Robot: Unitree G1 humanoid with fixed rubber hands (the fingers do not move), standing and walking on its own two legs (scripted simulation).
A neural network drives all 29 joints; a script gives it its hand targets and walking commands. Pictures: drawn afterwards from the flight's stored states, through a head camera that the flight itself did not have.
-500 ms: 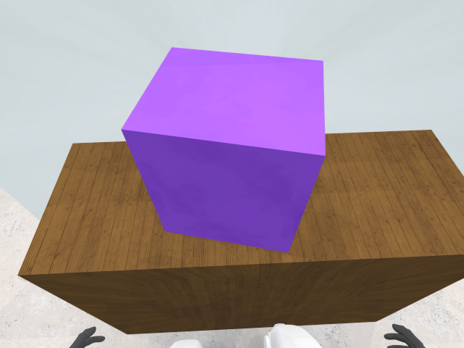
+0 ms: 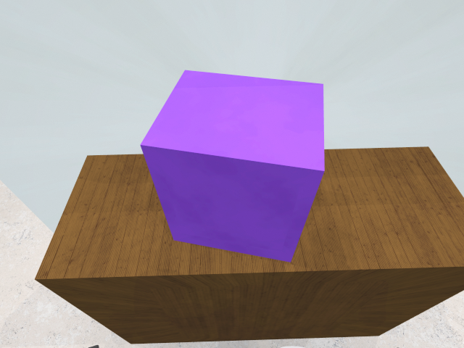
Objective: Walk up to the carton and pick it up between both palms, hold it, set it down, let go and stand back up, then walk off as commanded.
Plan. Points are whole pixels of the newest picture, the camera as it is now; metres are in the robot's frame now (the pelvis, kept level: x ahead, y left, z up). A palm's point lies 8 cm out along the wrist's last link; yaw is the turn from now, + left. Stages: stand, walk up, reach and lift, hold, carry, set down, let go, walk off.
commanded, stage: walk up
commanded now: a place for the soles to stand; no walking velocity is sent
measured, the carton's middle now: (240, 170) +0.41 +0.00 +0.06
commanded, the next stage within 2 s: reach and lift in 1.22 s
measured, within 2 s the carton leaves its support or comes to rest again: neither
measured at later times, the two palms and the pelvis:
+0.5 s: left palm out of the picture +0.11 +0.30 -0.11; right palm out of the picture +0.12 -0.29 -0.11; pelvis +0.04 +0.00 +0.01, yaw +0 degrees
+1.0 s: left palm out of the picture +0.13 +0.30 -0.11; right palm out of the picture +0.12 -0.30 -0.11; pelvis +0.04 +0.00 +0.00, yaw +0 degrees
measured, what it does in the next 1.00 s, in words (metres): stands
